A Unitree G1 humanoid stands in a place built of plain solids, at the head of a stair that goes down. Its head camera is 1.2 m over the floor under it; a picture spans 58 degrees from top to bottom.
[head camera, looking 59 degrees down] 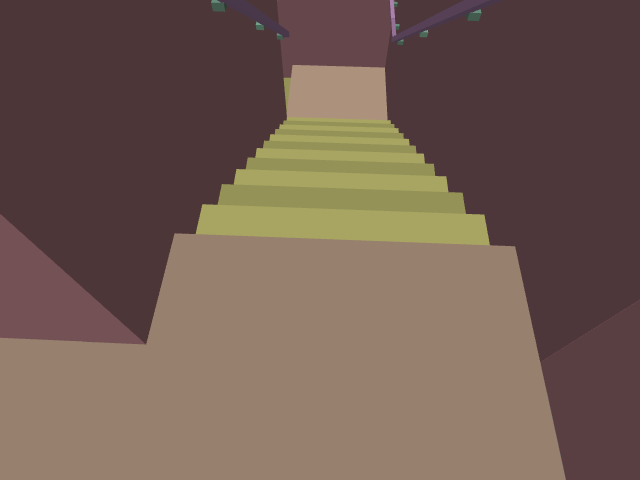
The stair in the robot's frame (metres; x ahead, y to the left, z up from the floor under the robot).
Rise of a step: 0.19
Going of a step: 0.25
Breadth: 1.10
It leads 3 degrees to the right of straight ahead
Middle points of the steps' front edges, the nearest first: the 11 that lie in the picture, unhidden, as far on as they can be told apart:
0.72 -0.08 0.00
0.97 -0.09 -0.19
1.22 -0.10 -0.37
1.47 -0.11 -0.56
1.72 -0.12 -0.75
1.97 -0.13 -0.94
2.22 -0.14 -1.13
2.47 -0.15 -1.32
2.72 -0.16 -1.51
2.97 -0.18 -1.70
3.22 -0.19 -1.89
